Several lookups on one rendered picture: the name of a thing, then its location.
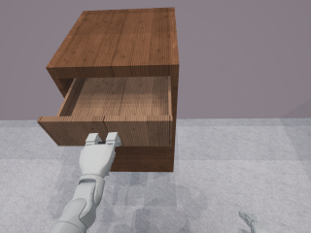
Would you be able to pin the robot left forearm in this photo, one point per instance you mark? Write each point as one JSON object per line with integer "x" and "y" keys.
{"x": 80, "y": 213}

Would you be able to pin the left robot hand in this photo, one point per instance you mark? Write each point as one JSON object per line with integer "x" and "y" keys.
{"x": 97, "y": 159}

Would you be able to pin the handle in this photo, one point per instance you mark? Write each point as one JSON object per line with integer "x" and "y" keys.
{"x": 102, "y": 143}

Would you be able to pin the drawer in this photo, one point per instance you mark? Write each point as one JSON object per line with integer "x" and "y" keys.
{"x": 138, "y": 108}

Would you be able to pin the right robot hand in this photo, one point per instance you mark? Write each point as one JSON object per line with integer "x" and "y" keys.
{"x": 253, "y": 222}

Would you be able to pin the cabinet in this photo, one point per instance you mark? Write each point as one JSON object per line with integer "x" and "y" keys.
{"x": 124, "y": 43}

